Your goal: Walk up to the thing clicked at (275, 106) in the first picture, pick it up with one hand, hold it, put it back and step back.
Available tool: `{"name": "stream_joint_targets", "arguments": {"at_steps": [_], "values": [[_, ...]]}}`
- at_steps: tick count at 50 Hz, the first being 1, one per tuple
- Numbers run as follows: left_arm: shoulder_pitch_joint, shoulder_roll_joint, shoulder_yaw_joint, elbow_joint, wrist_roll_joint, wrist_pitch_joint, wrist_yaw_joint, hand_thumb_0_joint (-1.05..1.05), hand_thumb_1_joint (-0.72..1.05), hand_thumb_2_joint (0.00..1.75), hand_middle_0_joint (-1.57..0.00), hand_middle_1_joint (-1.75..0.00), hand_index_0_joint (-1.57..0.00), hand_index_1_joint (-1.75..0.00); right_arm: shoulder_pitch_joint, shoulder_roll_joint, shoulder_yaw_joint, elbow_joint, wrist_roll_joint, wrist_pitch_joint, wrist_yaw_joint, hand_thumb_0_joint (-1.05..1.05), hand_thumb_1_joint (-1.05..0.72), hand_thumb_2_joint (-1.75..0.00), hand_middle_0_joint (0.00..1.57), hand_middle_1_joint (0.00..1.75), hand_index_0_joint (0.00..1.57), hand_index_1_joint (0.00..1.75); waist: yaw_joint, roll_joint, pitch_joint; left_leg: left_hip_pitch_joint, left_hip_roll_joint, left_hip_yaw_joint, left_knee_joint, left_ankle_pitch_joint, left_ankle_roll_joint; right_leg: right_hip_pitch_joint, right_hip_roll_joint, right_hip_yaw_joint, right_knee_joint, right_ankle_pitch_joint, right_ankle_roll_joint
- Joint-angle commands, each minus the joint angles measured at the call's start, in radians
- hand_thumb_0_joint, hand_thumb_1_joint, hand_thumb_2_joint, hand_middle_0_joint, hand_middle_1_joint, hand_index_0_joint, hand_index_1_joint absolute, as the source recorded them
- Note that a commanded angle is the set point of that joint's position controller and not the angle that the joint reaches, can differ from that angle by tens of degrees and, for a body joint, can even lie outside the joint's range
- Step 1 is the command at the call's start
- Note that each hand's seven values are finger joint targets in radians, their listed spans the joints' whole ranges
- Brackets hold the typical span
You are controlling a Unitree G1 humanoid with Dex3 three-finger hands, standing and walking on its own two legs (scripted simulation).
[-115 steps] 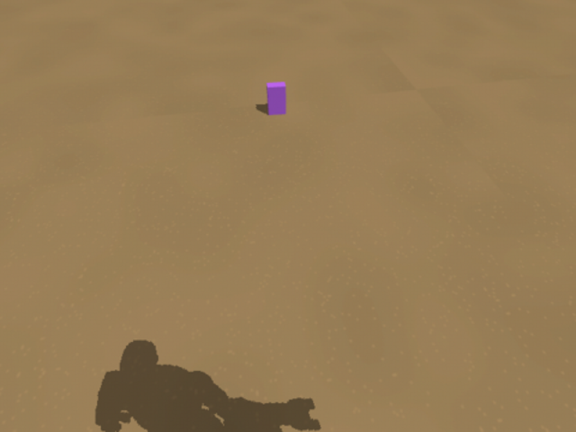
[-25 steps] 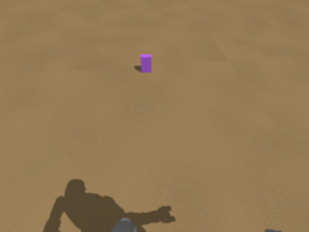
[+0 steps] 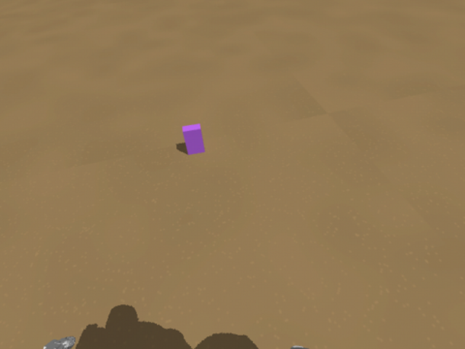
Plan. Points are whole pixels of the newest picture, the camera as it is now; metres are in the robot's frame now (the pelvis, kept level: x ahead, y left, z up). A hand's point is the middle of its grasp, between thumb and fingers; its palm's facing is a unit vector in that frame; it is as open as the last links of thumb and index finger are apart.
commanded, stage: walk up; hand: left
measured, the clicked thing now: (193, 139) +1.50 +0.29 -0.64
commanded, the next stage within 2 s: none
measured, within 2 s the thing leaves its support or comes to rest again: neither
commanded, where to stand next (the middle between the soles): +1.15 +0.08 m, yaw -1 degrees
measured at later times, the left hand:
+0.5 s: hand (98, 306) +0.27 +0.32 -0.14, palm faces +0.01 -0.93 -0.36, open 7.4 cm
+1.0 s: hand (145, 174) +0.63 +0.27 -0.10, palm faces -0.10 -0.92 -0.39, open 7.4 cm
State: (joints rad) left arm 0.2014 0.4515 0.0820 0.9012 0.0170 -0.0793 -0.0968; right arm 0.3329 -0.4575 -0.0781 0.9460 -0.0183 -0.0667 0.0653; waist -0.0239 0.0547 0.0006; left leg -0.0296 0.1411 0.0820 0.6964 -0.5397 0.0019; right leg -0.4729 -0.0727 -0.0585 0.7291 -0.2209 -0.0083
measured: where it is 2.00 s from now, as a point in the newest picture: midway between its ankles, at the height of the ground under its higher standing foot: (234, 229)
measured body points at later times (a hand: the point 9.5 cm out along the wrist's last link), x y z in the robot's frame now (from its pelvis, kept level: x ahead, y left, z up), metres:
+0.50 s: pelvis +0.26 +0.04 +0.01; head +0.29 +0.06 +0.46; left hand +0.27 +0.37 -0.12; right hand +0.41 -0.28 -0.07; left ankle +0.37 +0.13 -0.71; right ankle +0.13 -0.12 -0.66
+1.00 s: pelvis +0.50 +0.02 +0.02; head +0.52 -0.01 +0.46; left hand +0.64 +0.32 -0.08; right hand +0.49 -0.31 -0.11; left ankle +0.37 +0.13 -0.69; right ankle +0.59 -0.09 -0.71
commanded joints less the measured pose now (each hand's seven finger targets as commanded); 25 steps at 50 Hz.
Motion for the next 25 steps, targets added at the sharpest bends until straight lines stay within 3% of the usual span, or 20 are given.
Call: {"name": "stream_joint_targets", "arguments": {"at_steps": [1,2,3,5,7,8,12,14,15,17,18,19,20,21,22,23,24,25], "values": [[0.240,0.381,0.097,-0.025,-0.027,-0.038,0.047,0.00,0.90,0.90,-0.20,-0.30,-0.20,-0.30,-0.038,-0.177,-0.031,-0.139,0.013,-0.036,-0.024,0.00,-0.90,-0.90,0.20,0.30,0.20,0.30,0.141,-0.364,-0.051,-0.690,-0.138,-0.075,0.634,0.036,0.024,0.617,-0.376,0.814,-0.536,-0.247,-0.206],[0.174,0.360,0.089,-0.049,-0.037,-0.037,0.057,0.00,0.90,0.90,-0.20,-0.30,-0.20,-0.30,-0.077,-0.199,-0.035,-0.122,0.011,-0.035,-0.034,0.00,-0.90,-0.90,0.20,0.30,0.20,0.30,0.125,-0.278,-0.007,-0.696,-0.092,-0.138,0.660,0.090,0.025,0.536,-0.365,0.781,-0.538,-0.168,-0.212],[0.144,0.323,0.076,-0.051,-0.038,-0.042,0.065,0.00,0.90,0.90,-0.20,-0.30,-0.20,-0.30,-0.117,-0.191,-0.034,-0.108,0.024,-0.031,-0.034,0.00,-0.90,-0.90,0.20,0.30,0.20,0.30,0.105,-0.210,0.036,-0.655,-0.063,-0.196,0.630,0.185,0.034,0.434,-0.312,0.624,-0.514,-0.008,-0.175],[0.081,0.265,0.058,-0.048,-0.035,-0.052,0.071,0.00,0.90,0.90,-0.20,-0.30,-0.20,-0.30,-0.069,-0.161,-0.029,-0.089,0.042,-0.015,-0.018,0.00,-0.90,-0.90,0.20,0.30,0.20,0.30,0.042,-0.221,0.052,-0.552,-0.040,-0.172,0.507,0.286,0.049,0.336,-0.188,0.314,-0.456,0.176,-0.101],[0.060,0.224,0.043,-0.051,-0.031,-0.056,0.071,0.00,0.90,0.90,-0.20,-0.30,-0.20,-0.30,-0.029,-0.148,-0.033,-0.079,0.031,0.001,-0.006,0.00,-0.90,-0.90,0.20,0.30,0.20,0.30,0.015,-0.219,0.056,-0.475,-0.045,-0.149,0.411,0.326,0.038,0.258,-0.139,0.186,-0.476,0.183,-0.114],[0.072,0.221,0.040,-0.059,-0.029,-0.059,0.071,0.00,0.90,0.90,-0.20,-0.30,-0.20,-0.30,-0.050,-0.149,-0.038,-0.087,0.026,0.007,0.000,0.00,-0.90,-0.90,0.20,0.30,0.20,0.30,0.021,-0.200,0.063,-0.481,-0.050,-0.137,0.385,0.341,0.027,0.251,-0.143,0.170,-0.495,0.149,-0.143],[0.087,0.240,0.050,-0.082,-0.016,-0.069,0.072,0.00,0.90,0.90,-0.20,-0.30,-0.20,-0.30,-0.184,-0.139,-0.039,-0.144,0.009,0.014,0.022,0.00,-0.90,-0.90,0.20,0.30,0.20,0.30,0.045,-0.150,0.074,-0.556,-0.036,-0.117,0.135,0.378,-0.013,0.308,-0.175,0.124,-0.540,0.045,-0.194],[0.111,0.245,0.055,-0.080,-0.011,-0.064,0.068,0.00,0.90,0.90,-0.20,-0.30,-0.20,-0.30,-0.267,-0.124,-0.033,-0.171,0.002,0.004,0.034,0.00,-0.90,-0.90,0.20,0.30,0.20,0.30,0.073,-0.143,0.079,-0.511,-0.029,-0.081,-0.022,0.403,-0.006,0.325,-0.164,0.090,-0.517,0.077,-0.180],[0.104,0.253,0.056,-0.079,-0.010,-0.061,0.067,0.00,0.90,0.90,-0.20,-0.30,-0.20,-0.30,-0.280,-0.121,-0.034,-0.175,0.002,0.000,0.037,0.00,-0.90,-0.90,0.20,0.30,0.20,0.30,0.073,-0.150,0.078,-0.464,-0.026,-0.071,-0.077,0.424,0.000,0.318,-0.171,0.082,-0.501,0.094,-0.173],[0.135,0.254,0.054,-0.065,-0.011,-0.050,0.067,0.00,0.90,0.90,-0.20,-0.30,-0.20,-0.30,-0.293,-0.115,-0.040,-0.166,0.003,-0.005,0.040,0.00,-0.90,-0.90,0.20,0.30,0.20,0.30,0.085,-0.137,0.060,-0.398,-0.058,-0.035,-0.119,0.450,0.018,0.346,-0.172,0.076,-0.457,0.109,-0.161],[0.140,0.263,0.056,-0.067,-0.009,-0.046,0.068,0.00,0.90,0.90,-0.20,-0.30,-0.20,-0.30,-0.272,-0.118,-0.044,-0.161,0.003,-0.005,0.040,0.00,-0.90,-0.90,0.20,0.30,0.20,0.30,0.076,-0.141,0.045,-0.353,-0.058,-0.032,-0.126,0.446,0.033,0.346,-0.195,0.089,-0.435,0.122,-0.162],[0.115,0.271,0.056,-0.073,-0.009,-0.044,0.070,0.00,0.90,0.90,-0.20,-0.30,-0.20,-0.30,-0.221,-0.123,-0.051,-0.145,0.002,-0.004,0.035,0.00,-0.90,-0.90,0.20,0.30,0.20,0.30,0.043,-0.145,0.030,-0.291,-0.056,-0.033,-0.136,0.436,0.042,0.327,-0.208,0.095,-0.404,0.138,-0.161],[0.105,0.265,0.051,-0.081,-0.009,-0.041,0.073,0.00,0.90,0.90,-0.20,-0.30,-0.20,-0.30,-0.143,-0.142,-0.060,-0.119,-0.001,-0.006,0.031,0.00,-0.90,-0.90,0.20,0.30,0.20,0.30,0.003,-0.085,-0.006,-0.166,-0.077,-0.025,-0.157,0.428,0.056,0.293,-0.193,0.079,-0.297,0.201,-0.148],[0.126,0.223,0.034,-0.083,-0.011,-0.035,0.076,0.00,0.90,0.90,-0.20,-0.30,-0.20,-0.30,-0.022,-0.183,-0.077,-0.077,-0.016,-0.013,0.020,0.00,-0.90,-0.90,0.20,0.30,0.20,0.30,-0.048,0.017,-0.081,0.007,-0.101,-0.030,-0.169,0.365,0.088,0.239,-0.119,0.015,-0.062,0.264,-0.120],[0.179,0.154,0.006,-0.084,-0.017,-0.031,0.079,0.00,0.90,0.90,-0.20,-0.30,-0.20,-0.30,0.109,-0.250,-0.104,-0.051,-0.033,-0.018,0.006,0.00,-0.90,-0.90,0.20,0.30,0.20,0.30,-0.103,0.173,-0.156,0.199,0.013,-0.210,-0.225,0.173,0.145,0.058,-0.047,-0.028,0.233,0.158,-0.079],[0.228,0.089,-0.008,-0.095,-0.027,-0.027,0.073,0.00,0.90,0.90,-0.20,-0.30,-0.20,-0.30,0.110,-0.310,-0.118,-0.086,-0.025,-0.025,-0.007,0.00,-0.90,-0.90,0.20,0.30,0.20,0.30,-0.079,0.325,-0.173,0.318,0.247,-0.673,-0.347,0.004,0.205,-0.196,0.109,0.011,0.436,-0.307,-0.037],[0.199,0.219,0.015,-0.073,-0.027,-0.017,0.091,0.00,0.90,0.90,-0.20,-0.30,-0.20,-0.30,0.063,-0.320,-0.120,-0.103,0.012,-0.024,-0.007,0.00,-0.90,-0.90,0.20,0.30,0.20,0.30,-0.079,0.183,-0.160,0.262,0.291,-0.790,-0.431,-0.054,0.283,-0.216,0.065,0.108,0.510,-0.306,-0.065],[0.151,0.241,0.009,-0.066,-0.021,-0.021,0.093,0.00,0.90,0.90,-0.20,-0.30,-0.20,-0.30,0.017,-0.291,-0.116,-0.110,0.023,-0.019,-0.012,0.00,-0.90,-0.90,0.20,0.30,0.20,0.30,-0.066,0.117,-0.084,0.176,0.283,-0.728,-0.442,0.012,0.285,-0.245,0.029,0.129,0.542,-0.250,-0.064]]}}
